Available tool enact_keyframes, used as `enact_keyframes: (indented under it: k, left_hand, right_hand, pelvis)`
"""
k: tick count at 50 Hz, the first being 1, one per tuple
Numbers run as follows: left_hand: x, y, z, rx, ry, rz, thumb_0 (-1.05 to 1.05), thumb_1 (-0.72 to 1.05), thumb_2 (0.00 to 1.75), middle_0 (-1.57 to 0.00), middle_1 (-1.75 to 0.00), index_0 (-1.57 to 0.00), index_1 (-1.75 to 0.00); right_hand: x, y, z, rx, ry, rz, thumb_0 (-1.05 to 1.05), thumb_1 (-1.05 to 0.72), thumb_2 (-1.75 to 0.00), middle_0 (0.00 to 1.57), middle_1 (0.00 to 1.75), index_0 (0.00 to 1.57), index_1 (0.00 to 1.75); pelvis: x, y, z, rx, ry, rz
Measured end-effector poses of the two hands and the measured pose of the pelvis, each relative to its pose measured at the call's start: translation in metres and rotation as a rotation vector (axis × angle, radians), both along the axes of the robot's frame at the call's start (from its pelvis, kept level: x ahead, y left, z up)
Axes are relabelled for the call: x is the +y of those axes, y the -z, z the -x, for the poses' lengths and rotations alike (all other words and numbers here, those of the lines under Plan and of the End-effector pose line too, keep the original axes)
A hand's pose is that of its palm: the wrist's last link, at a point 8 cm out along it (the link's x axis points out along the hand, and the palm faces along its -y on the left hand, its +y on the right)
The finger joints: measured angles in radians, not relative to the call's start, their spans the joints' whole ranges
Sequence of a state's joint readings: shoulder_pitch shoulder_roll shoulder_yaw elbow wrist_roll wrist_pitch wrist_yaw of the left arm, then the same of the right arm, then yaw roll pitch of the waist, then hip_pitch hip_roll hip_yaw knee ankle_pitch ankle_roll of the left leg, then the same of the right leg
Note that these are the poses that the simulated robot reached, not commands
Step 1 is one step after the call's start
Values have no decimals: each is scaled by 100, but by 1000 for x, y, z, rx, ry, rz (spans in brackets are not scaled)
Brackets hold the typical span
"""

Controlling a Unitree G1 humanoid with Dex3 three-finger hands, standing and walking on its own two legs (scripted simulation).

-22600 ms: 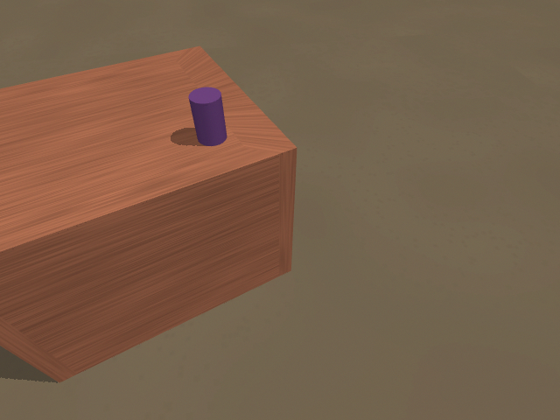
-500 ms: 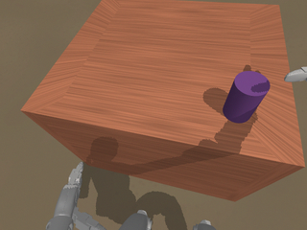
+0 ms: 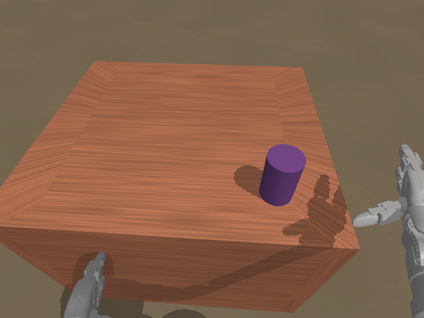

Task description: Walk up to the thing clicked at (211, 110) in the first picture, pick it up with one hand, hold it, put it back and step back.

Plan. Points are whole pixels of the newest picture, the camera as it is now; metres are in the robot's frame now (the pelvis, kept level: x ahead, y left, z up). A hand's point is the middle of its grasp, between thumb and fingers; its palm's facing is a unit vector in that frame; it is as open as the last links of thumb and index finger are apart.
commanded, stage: sink last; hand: right
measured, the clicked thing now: (280, 176) +0.45 -0.15 -0.03
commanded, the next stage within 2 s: home in 0.76 s
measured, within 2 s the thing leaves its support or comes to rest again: neither
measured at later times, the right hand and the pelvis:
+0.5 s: hand out of the picture +0.13 -0.21 +0.09, palm faces +0.32 +0.89 -0.32, open 17.5 cm; pelvis -0.03 +0.02 +0.00, yaw -2 degrees
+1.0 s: hand out of the picture +0.12 -0.23 +0.07, palm faces +0.36 +0.86 -0.37, open 17.3 cm; pelvis -0.06 +0.03 -0.01, yaw -2 degrees
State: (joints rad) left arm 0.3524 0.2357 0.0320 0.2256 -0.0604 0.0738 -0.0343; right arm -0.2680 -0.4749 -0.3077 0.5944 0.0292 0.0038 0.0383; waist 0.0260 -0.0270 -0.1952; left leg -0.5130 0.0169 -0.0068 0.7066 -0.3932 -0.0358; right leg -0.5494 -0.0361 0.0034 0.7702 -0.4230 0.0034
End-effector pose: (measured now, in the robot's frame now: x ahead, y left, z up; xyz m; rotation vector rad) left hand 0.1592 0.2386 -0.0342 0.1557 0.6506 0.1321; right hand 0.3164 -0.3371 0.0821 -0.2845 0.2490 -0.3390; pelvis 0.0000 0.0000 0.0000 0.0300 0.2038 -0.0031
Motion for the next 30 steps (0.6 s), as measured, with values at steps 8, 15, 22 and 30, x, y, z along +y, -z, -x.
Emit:
enact_keyframes:
  k: [8, 15, 22, 30]
  left_hand:
    - [4, 42, 35, 212, -42, 43, -1, -54, 9, -6, -5, -5, -6]
    - [39, 30, 34, 120, -104, -76, -1, -54, 8, -6, -5, -5, -6]
    - [29, 2, 23, -67, -40, -71, -1, -53, 8, -5, -5, -5, -6]
    - [33, 18, 46, -59, -56, -24, -1, -53, 8, -6, -6, -5, -6]
  right_hand:
    - [40, 8, 95, 17, -42, 7, -2, 55, -6, 6, 6, 6, 5]
    - [41, -12, 155, -28, 35, 96, -2, 53, -6, 6, 6, 6, 5]
    - [78, -19, 203, -109, -8, 49, -2, 56, -6, 5, 6, 6, 5]
    - [73, -31, 239, -115, 41, 104, -2, 57, -6, 6, 6, 6, 6]
  pelvis:
    - [4, -1, 10, -60, 10, 6]
    - [9, 1, 23, -99, 15, 20]
    - [19, 3, 29, -129, 25, 30]
    - [24, 8, 46, -152, 38, 34]
